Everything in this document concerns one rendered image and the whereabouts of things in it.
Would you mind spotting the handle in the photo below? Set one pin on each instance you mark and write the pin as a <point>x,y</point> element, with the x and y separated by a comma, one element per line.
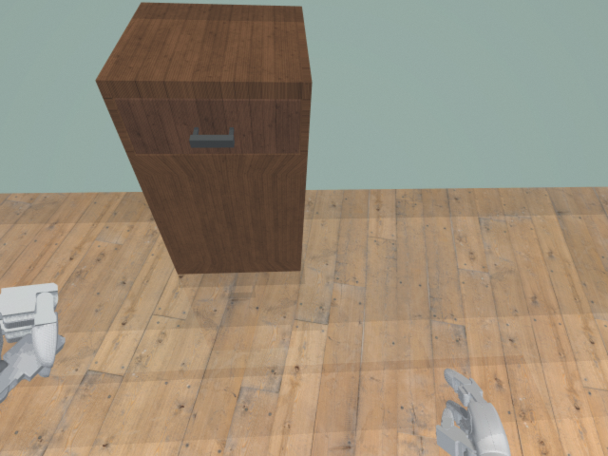
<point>197,141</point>

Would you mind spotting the robot right hand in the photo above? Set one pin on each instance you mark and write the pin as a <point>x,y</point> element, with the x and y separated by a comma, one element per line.
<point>481,430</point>

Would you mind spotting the cabinet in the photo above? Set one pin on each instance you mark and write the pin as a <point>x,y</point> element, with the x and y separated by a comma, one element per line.
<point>218,213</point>

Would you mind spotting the drawer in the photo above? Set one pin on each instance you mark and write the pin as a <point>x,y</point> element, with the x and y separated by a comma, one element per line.
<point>164,126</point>

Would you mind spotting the robot left hand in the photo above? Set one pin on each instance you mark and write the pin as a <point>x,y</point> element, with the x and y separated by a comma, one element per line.
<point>27,317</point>

